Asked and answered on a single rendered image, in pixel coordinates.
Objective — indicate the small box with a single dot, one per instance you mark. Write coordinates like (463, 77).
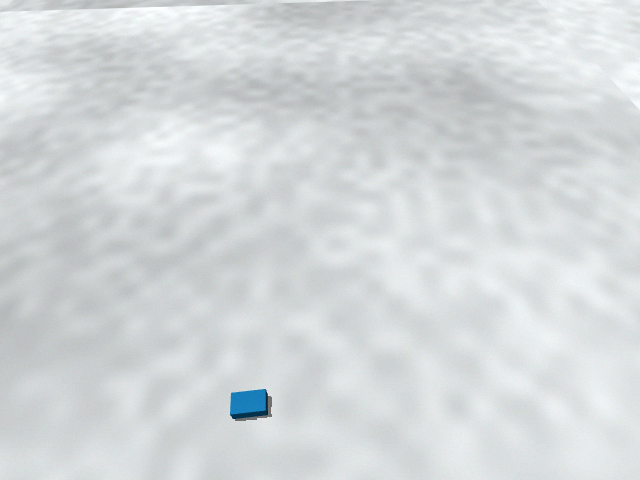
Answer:
(249, 404)

